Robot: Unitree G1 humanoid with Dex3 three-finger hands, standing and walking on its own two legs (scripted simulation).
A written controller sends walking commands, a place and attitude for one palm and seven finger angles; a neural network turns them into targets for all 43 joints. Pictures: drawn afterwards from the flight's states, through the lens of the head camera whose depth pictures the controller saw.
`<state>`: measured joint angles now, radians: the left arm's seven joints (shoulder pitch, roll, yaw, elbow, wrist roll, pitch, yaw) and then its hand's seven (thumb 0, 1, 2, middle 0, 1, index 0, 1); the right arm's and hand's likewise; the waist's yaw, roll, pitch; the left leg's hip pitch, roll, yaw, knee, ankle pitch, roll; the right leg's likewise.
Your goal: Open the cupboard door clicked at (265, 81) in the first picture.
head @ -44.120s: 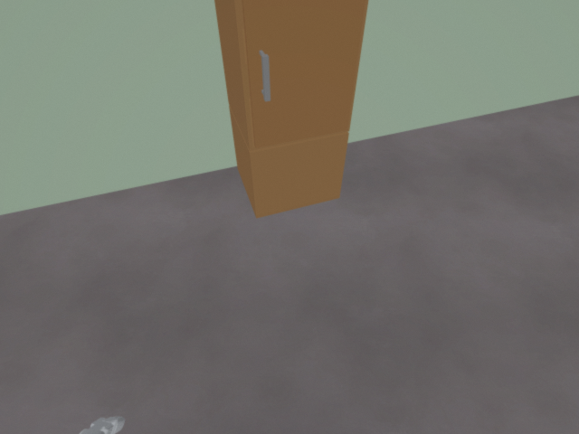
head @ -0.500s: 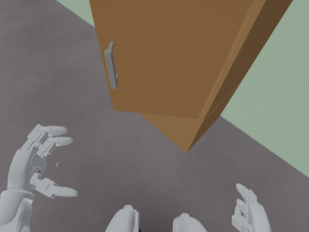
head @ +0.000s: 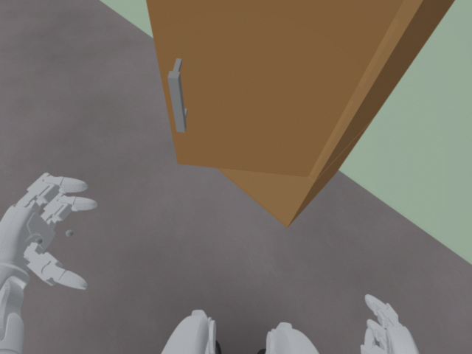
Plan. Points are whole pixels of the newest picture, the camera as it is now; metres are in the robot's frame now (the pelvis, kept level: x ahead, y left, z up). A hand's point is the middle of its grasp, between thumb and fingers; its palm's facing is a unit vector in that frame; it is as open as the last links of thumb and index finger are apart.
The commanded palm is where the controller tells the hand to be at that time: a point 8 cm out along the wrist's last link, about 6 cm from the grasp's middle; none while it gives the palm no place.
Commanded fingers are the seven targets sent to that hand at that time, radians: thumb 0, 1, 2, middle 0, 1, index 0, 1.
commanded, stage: raise the hand with hooked fingers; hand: left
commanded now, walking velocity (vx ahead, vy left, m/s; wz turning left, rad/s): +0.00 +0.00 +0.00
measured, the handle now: (179, 97) +0.59 +0.16 +0.03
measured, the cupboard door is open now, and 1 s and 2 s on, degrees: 39 39 39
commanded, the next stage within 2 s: move the hooked fingers beside the handle in 0.32 s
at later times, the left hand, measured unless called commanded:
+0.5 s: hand (82, 234) +0.28 +0.25 +0.03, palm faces -0.02 -1.00 -0.06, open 13.9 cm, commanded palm +0.27 +0.31 +0.04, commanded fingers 0.00 -0.50 0.30 -0.30 -1.20 -0.30 -1.20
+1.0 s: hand (109, 183) +0.38 +0.24 +0.03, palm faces -0.01 -1.00 -0.04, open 13.9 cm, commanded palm +0.36 +0.29 +0.03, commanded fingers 0.00 -0.50 0.30 -0.30 -1.20 -0.30 -1.20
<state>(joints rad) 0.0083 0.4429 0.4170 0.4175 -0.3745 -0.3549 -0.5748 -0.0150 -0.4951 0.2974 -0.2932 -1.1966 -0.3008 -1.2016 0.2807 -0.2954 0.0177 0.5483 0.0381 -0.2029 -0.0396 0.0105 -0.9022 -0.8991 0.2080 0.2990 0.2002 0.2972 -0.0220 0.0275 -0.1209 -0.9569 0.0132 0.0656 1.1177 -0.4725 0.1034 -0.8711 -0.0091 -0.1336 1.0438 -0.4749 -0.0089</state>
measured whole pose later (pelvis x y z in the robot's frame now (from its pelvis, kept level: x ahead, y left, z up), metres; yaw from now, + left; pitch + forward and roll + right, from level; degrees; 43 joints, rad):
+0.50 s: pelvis +0.00 -0.02 -0.01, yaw +1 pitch +18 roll -4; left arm -0.01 0.42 0.41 0.43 -0.36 -0.40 -0.55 -0.02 -0.50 0.30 -0.30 -1.20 -0.30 -1.20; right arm 0.26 -0.29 0.03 0.55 0.04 -0.21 -0.05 0.01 -0.90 -0.90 0.21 0.30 0.20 0.30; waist -0.02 0.03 -0.12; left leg -0.98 0.02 0.04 1.15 -0.48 0.08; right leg -0.89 0.00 -0.15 1.08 -0.50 -0.04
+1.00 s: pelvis +0.01 -0.03 -0.01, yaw -1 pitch +21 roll -3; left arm -0.31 0.49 0.46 0.70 -0.30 -0.37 -0.51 -0.02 -0.49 0.30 -0.30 -1.20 -0.30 -1.20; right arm 0.30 -0.29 0.03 0.58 0.04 -0.14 -0.04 0.01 -0.90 -0.90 0.21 0.30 0.20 0.30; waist -0.07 0.02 -0.13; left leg -1.04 0.04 0.06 1.17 -0.50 0.07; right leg -0.96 0.02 -0.14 1.11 -0.52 -0.05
